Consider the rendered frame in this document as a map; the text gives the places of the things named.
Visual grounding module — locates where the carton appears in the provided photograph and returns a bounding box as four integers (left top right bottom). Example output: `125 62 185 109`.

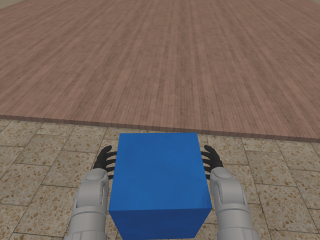
108 132 213 240

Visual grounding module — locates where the robot left hand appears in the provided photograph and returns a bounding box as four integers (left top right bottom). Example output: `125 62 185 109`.
93 145 117 180

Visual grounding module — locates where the right robot forearm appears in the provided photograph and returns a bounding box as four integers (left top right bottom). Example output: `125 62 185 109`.
210 167 260 240

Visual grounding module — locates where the left robot forearm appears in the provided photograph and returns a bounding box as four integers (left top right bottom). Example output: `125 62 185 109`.
64 168 109 240

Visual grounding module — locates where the robot right hand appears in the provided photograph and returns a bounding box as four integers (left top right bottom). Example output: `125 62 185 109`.
200 145 223 180

